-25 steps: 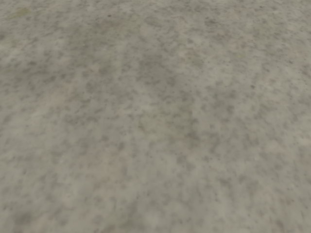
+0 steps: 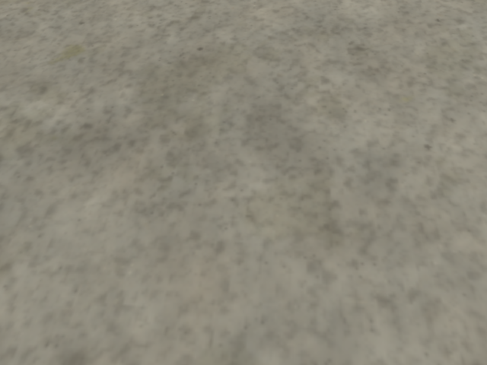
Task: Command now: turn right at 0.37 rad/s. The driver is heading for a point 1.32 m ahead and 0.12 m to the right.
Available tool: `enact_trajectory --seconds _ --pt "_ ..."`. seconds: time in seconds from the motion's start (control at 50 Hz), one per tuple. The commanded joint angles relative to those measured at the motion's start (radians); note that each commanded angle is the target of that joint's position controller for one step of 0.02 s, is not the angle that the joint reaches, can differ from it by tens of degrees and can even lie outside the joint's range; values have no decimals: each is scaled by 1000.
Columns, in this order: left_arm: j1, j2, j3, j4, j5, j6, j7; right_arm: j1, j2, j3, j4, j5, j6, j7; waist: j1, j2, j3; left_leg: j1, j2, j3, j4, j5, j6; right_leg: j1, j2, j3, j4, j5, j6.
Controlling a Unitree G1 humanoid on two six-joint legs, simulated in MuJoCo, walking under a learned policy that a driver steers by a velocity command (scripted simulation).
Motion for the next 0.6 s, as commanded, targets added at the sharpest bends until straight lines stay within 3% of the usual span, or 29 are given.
enact_trajectory --seconds 0.02,0.04,0.1,0.18,0.24,0.28,0.3,0.32,0.34,0.36,0.38,0.4,0.44,0.54,0.6 --pt "48 204 51 -47 2 -21 -3 -20 -112 -36 -69 -2 0 -7 4 -173 -25 -190 -1 -35 355 -234 -34 77 -372 452 -213 595 -279" --pt "9 201 56 -55 1 -13 2 -17 -109 -37 -63 2 1 -2 -18 -122 -19 -204 18 -50 407 -198 -48 67 -314 387 -204 540 -255" --pt "-26 180 63 -71 -5 5 9 -24 -109 -35 -71 0 -2 12 -27 -132 -43 -223 36 -32 343 -122 -90 109 -202 290 -172 508 -185" --pt "27 208 82 -64 -1 16 4 -61 -98 -25 -104 11 -8 12 16 -156 -83 -189 31 -20 191 -118 -105 144 -204 342 -135 527 -186" --pt "-25 227 93 -85 1 22 -6 -17 -116 -27 -109 16 -15 7 -2 -184 -101 -73 15 -21 55 -92 -88 85 -191 390 -117 534 -155" --pt "-87 225 97 -103 -7 30 -12 80 -111 -26 -90 6 -27 5 -69 -158 -121 129 4 -5 -173 -2 -70 -46 -123 393 -101 157 -104" --pt "-105 186 88 -121 -8 28 -12 121 -149 -36 -80 -3 -33 -4 -89 -69 -103 259 81 -89 -301 -43 -51 -200 -47 349 -33 -118 -55" --pt "-84 88 65 -157 -14 20 -14 162 -267 -58 -89 -15 -34 -12 -91 212 -126 371 378 -451 -437 -359 28 -395 102 158 234 -353 -3" --pt "-108 146 70 -160 17 13 -9 121 -318 -72 -92 -33 -33 -6 -81 193 -35 211 480 -605 -508 -457 99 -468 88 106 388 -273 -1" --pt "-116 192 82 -157 24 8 -16 79 -254 -57 -101 -33 -36 -2 -44 108 23 132 456 -559 -499 -470 117 -449 18 122 466 -191 -11" --pt "-88 192 86 -136 23 4 -31 34 -197 -43 -109 -21 -43 -1 -14 87 56 114 395 -458 -499 -410 97 -446 -1 103 501 -125 -4" --pt "-55 177 83 -116 26 1 -45 24 -169 -35 -113 -15 -52 2 -5 101 46 133 341 -372 -499 -323 80 -433 -5 83 531 -71 9" --pt "-44 149 72 -101 33 -5 -64 81 -149 -30 -93 -12 -75 6 -24 107 38 174 296 -269 -496 -188 82 -448 -9 63 570 -7 20" --pt "-141 122 57 -121 33 -21 -71 238 -143 -37 -14 -6 -112 32 -76 85 56 298 311 -211 -493 -33 113 -549 -9 77 462 68 35" --pt "-233 100 39 -151 42 -32 -74 271 -132 -34 21 3 -113 39 -85 92 63 303 305 -196 -487 70 139 -528 -71 -43 308 90 54"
